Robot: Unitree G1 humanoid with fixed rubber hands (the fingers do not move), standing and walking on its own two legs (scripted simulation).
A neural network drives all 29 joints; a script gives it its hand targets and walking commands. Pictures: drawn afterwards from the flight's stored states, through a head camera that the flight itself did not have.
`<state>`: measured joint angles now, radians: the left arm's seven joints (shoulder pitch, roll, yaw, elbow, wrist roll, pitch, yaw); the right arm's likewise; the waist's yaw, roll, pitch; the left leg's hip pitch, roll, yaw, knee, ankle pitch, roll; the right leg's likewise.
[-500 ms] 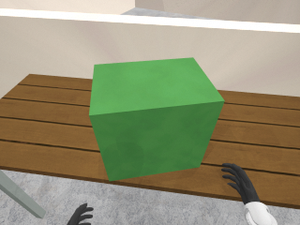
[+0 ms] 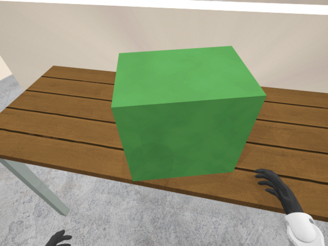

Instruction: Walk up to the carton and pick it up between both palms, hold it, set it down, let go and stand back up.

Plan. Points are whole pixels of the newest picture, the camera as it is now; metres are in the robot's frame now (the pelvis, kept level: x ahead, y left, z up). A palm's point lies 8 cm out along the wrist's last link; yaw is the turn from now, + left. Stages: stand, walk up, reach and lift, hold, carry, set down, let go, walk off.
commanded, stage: stand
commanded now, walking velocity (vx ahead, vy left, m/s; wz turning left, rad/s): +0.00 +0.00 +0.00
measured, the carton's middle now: (180, 116) +0.42 -0.03 +0.09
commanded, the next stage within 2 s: none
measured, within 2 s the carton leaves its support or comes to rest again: neither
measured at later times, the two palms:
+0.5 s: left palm out of the picture +0.15 +0.30 -0.08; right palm (286, 199) +0.22 -0.26 +0.02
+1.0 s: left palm out of the picture +0.15 +0.31 -0.08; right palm (287, 197) +0.22 -0.27 +0.02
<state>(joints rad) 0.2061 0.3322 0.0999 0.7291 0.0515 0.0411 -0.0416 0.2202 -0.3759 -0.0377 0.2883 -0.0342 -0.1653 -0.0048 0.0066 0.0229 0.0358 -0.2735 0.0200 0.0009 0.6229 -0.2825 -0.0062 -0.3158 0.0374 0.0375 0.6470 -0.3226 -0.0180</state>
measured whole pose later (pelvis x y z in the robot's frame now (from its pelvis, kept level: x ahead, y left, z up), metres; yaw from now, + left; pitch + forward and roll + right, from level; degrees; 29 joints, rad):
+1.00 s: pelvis +0.02 +0.02 +0.01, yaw -4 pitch -2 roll +0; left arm 0.15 0.37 0.01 0.90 0.02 -0.01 -0.05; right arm 0.14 -0.42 0.00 0.41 0.00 -0.18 0.01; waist 0.00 0.03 0.01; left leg -0.21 0.02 0.07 0.51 -0.27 0.01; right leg -0.23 0.00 0.05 0.51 -0.24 0.02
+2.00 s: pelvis +0.03 +0.02 +0.02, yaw -7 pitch -2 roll +1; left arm 0.15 0.37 0.00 0.93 0.01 0.01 -0.05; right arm 0.07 -0.42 -0.01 0.48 0.00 -0.17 0.02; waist 0.01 0.01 0.02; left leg -0.15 0.01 0.11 0.43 -0.25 0.02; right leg -0.21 -0.01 0.09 0.46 -0.22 0.03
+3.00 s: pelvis +0.04 +0.03 +0.02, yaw -8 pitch -3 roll +1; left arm 0.15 0.37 0.00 0.92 0.01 0.03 -0.04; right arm 0.04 -0.42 -0.01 0.51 0.00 -0.15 0.01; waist 0.01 0.01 0.03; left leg -0.11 0.01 0.12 0.42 -0.26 0.02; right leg -0.18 -0.01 0.10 0.46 -0.23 0.03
